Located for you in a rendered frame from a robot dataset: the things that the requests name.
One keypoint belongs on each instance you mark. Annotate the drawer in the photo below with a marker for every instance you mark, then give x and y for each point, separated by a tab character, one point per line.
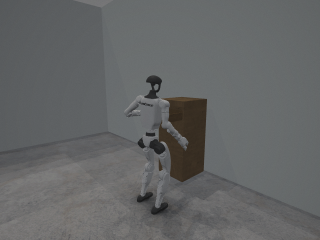
175	115

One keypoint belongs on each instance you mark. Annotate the robot right upper arm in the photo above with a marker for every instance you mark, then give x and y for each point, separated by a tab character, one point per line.
164	105

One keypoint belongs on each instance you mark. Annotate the humanoid robot torso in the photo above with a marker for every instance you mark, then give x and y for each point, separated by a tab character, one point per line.
151	118

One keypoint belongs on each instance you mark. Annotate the cabinet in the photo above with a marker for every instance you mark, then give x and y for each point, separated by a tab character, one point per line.
186	164

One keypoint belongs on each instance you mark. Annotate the robot right hand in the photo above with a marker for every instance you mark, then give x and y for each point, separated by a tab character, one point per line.
183	143

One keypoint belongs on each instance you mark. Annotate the robot left forearm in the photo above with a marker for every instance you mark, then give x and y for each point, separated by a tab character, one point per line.
136	113

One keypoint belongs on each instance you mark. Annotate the robot left upper arm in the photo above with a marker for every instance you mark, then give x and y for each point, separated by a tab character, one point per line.
133	106

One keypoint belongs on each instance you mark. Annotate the robot right forearm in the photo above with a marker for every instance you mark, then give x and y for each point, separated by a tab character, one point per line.
171	130

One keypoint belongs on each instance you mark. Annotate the robot right thigh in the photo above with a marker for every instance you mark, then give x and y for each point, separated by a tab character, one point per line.
163	152

